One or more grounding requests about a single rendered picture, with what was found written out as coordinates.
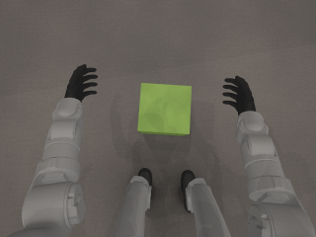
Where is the robot left foot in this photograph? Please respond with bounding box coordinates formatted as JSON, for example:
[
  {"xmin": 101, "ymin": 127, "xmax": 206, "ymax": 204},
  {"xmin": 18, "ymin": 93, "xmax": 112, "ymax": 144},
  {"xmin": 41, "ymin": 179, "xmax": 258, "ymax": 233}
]
[{"xmin": 138, "ymin": 168, "xmax": 152, "ymax": 186}]

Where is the robot left shin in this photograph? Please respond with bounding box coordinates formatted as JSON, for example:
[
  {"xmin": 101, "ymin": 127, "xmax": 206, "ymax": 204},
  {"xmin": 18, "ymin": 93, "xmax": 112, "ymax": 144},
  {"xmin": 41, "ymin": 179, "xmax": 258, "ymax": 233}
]
[{"xmin": 126, "ymin": 176, "xmax": 148, "ymax": 189}]

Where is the robot right forearm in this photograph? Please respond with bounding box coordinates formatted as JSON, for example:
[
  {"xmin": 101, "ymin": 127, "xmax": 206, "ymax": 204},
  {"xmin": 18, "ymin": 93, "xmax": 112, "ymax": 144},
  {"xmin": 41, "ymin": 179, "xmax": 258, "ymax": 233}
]
[{"xmin": 235, "ymin": 111, "xmax": 316, "ymax": 237}]

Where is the left robot upper arm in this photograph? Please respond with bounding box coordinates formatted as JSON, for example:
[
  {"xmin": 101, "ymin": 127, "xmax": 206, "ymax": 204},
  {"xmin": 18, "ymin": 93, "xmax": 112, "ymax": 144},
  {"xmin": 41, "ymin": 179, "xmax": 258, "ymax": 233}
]
[{"xmin": 7, "ymin": 181, "xmax": 86, "ymax": 237}]

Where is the right robot hand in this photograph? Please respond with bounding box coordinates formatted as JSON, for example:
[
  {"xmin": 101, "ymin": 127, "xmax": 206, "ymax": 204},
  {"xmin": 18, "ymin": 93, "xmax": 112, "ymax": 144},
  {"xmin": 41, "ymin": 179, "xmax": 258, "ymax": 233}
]
[{"xmin": 222, "ymin": 76, "xmax": 256, "ymax": 116}]

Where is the carton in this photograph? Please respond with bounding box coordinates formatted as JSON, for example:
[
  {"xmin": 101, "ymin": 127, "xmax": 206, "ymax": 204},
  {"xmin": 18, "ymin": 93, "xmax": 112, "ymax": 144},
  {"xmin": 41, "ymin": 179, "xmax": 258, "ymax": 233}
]
[{"xmin": 137, "ymin": 83, "xmax": 192, "ymax": 136}]

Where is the right robot upper arm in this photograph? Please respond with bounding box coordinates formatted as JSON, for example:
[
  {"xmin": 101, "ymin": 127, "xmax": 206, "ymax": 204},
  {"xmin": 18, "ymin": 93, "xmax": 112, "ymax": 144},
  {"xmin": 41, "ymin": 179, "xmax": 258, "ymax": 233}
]
[{"xmin": 248, "ymin": 201, "xmax": 315, "ymax": 237}]

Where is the robot left forearm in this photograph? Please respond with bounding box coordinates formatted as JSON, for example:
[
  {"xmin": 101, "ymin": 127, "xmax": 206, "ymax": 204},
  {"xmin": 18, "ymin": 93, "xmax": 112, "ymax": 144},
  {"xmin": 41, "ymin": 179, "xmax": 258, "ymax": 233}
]
[{"xmin": 22, "ymin": 97, "xmax": 84, "ymax": 227}]

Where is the left robot hand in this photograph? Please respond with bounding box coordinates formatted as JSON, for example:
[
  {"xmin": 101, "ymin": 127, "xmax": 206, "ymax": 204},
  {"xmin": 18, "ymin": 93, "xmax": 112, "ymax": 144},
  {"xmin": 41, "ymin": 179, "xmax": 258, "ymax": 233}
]
[{"xmin": 64, "ymin": 64, "xmax": 98, "ymax": 103}]

